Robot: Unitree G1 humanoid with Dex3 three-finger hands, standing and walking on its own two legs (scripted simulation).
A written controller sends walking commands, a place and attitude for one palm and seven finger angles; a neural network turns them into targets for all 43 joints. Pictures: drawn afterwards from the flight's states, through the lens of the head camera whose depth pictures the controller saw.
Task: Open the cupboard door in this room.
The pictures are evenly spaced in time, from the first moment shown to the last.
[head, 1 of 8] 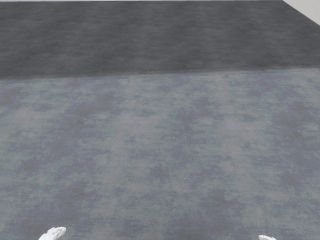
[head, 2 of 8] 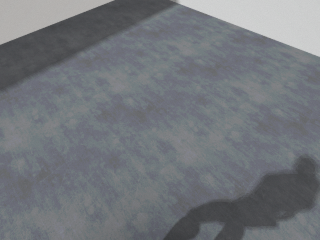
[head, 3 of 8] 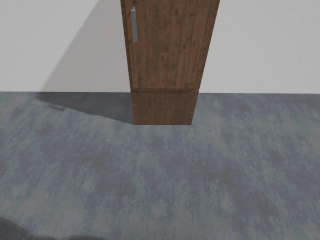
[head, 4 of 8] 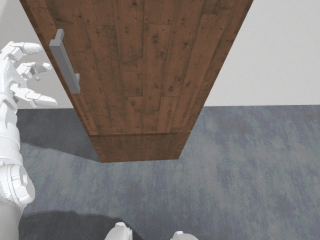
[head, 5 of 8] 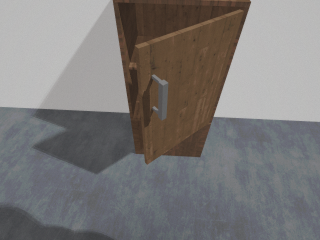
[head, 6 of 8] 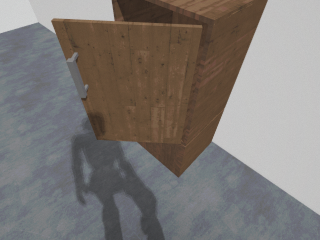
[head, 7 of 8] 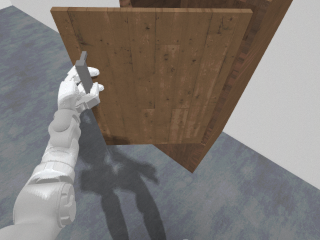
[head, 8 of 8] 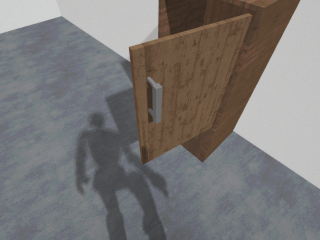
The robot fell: no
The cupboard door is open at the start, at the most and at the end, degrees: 0 79 78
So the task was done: yes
